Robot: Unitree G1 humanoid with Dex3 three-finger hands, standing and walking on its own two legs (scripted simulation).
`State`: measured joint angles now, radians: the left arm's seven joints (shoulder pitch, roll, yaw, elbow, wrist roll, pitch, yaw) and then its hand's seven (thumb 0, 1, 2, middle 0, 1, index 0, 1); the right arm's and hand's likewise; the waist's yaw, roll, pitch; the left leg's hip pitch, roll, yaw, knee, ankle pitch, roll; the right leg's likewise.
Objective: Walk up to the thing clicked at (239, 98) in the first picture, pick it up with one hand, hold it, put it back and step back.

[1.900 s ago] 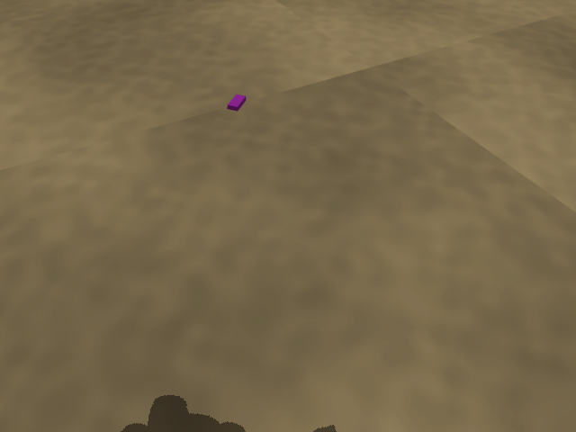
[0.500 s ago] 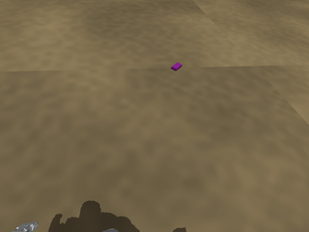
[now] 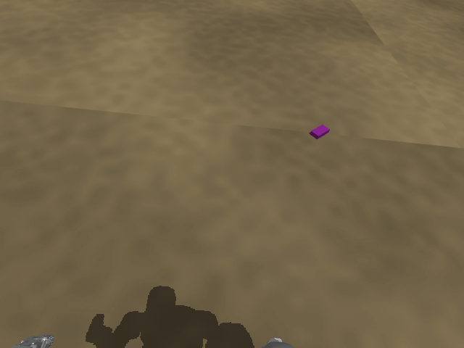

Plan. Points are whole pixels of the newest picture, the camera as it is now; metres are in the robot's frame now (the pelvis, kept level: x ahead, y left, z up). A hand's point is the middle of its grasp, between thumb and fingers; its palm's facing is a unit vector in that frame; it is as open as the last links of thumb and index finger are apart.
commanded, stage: walk up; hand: left
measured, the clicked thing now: (319, 131) +1.61 -0.69 -0.75
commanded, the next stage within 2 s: none
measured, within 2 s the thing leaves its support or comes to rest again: neither
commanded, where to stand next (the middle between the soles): +1.50 -1.14 m, yaw +37 degrees
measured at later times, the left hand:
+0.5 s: hand (151, 295) +0.27 +0.16 -0.19, palm faces +0.23 -0.92 -0.32, open 7.4 cm
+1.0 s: hand (225, 171) +0.59 +0.01 -0.12, palm faces +0.29 -0.88 -0.37, open 7.4 cm
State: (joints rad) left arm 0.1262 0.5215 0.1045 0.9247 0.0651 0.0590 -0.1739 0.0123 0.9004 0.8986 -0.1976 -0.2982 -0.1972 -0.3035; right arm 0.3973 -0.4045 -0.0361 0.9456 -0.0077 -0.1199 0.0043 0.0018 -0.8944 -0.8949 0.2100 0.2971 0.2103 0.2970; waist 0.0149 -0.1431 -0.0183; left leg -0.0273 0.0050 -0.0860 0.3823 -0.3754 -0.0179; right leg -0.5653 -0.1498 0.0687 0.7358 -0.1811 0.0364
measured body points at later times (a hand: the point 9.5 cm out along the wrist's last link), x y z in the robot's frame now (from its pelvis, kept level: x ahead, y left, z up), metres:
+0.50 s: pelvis +0.32 -0.12 -0.03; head +0.33 -0.08 +0.42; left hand +0.26 +0.21 -0.16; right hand +0.51 -0.41 -0.10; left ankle +0.41 -0.02 -0.73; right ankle +0.16 -0.20 -0.70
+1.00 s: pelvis +0.57 -0.29 -0.01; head +0.59 -0.29 +0.44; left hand +0.58 +0.06 -0.10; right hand +0.72 -0.63 -0.11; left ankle +0.46 -0.13 -0.65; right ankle +0.65 -0.39 -0.73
